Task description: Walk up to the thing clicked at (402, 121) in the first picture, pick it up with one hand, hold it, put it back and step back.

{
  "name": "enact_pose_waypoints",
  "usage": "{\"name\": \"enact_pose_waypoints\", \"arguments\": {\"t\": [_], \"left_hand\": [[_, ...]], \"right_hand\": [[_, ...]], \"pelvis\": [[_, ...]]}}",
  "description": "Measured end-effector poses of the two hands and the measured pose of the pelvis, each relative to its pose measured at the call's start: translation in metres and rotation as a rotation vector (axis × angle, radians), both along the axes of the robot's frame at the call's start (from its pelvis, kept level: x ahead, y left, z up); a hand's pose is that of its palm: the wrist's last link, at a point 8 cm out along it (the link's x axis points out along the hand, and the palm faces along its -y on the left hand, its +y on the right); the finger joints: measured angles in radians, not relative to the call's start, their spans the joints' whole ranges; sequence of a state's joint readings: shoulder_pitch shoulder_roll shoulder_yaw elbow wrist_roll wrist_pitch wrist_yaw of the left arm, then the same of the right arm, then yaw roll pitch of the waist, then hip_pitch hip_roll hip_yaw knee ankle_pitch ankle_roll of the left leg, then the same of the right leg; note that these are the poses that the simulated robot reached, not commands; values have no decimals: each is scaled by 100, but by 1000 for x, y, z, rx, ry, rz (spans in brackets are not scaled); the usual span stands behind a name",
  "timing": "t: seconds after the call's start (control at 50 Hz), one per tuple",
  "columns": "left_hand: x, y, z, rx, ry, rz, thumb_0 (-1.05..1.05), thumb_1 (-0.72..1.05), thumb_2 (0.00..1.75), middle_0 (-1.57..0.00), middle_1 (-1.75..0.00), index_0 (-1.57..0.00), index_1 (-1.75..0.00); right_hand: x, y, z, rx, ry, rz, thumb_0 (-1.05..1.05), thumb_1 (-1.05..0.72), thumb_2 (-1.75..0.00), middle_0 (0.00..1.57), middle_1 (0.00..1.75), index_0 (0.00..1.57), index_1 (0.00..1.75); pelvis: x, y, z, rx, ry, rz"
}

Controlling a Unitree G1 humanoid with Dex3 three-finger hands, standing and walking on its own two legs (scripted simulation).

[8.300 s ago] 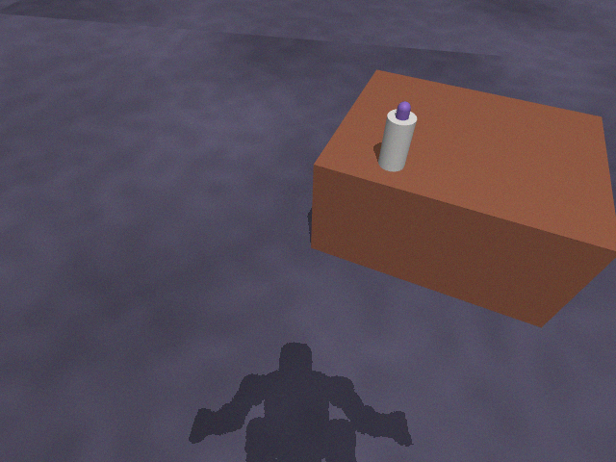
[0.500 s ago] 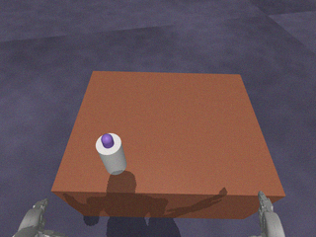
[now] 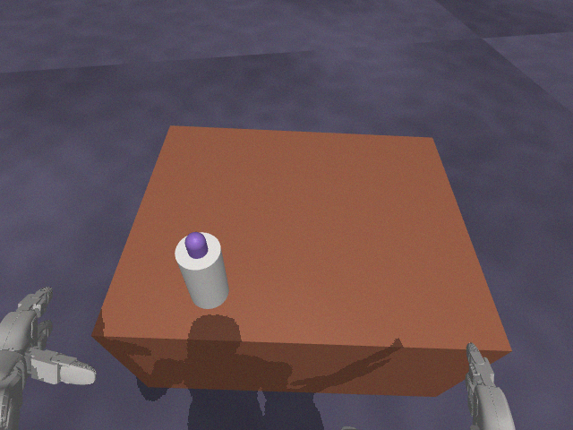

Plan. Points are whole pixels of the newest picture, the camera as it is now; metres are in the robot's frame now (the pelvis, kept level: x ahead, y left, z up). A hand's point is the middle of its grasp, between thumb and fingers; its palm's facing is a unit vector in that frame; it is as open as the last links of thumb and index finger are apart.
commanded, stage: go down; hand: left
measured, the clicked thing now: (202, 267) +0.45 +0.18 -0.18
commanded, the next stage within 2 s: approach in 1.18 s
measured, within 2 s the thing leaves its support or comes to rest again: neither
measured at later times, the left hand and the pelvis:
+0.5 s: hand (48, 274) +0.32 +0.35 +0.02, palm faces +0.18 -0.97 -0.16, open 17.4 cm; pelvis +0.00 +0.00 +0.00, yaw -1 degrees
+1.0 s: hand (37, 248) +0.34 +0.36 +0.05, palm faces +0.19 -0.98 -0.11, open 17.5 cm; pelvis +0.00 +0.00 +0.00, yaw -1 degrees
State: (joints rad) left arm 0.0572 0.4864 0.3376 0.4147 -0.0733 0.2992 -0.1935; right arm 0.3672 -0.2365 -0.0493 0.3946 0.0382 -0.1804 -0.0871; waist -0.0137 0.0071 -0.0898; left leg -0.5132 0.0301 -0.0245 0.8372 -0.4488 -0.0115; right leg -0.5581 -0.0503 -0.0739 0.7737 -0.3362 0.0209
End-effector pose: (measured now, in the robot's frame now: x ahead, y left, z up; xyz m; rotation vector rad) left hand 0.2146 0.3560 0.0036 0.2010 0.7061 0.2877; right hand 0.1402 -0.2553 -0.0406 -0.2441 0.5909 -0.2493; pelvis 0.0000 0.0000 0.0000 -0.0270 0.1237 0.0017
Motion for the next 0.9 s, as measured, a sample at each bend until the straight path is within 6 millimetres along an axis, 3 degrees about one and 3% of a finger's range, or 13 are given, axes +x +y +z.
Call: {"name": "enact_pose_waypoints", "arguments": {"t": [0.16, 0.42, 0.9], "left_hand": [[37, 16, 19, -42, -71, -33, -1, -56, 6, -7, -6, -8, -6], [67, 34, 31, -77, -205, -56, -1, -55, 7, -6, -6, -7, -5], [97, 53, 56, -99, -332, -77, -1, -53, 5, -6, -3, -6, -3]], "right_hand": [[-16, -4, -13, 11, 45, -19, -1, 53, -5, 6, 5, 5, 5], [-14, -9, -16, -26, 94, -6, -1, 53, -5, 6, 5, 5, 5], [-7, -4, -11, -52, 121, -2, -1, 51, -6, 6, 5, 5, 5]], "pelvis": [[-5, 1, -1, 5, 16, -17], [-6, -1, 0, 9, 45, -19], [0, 3, 3, 2, 73, -20]]}}
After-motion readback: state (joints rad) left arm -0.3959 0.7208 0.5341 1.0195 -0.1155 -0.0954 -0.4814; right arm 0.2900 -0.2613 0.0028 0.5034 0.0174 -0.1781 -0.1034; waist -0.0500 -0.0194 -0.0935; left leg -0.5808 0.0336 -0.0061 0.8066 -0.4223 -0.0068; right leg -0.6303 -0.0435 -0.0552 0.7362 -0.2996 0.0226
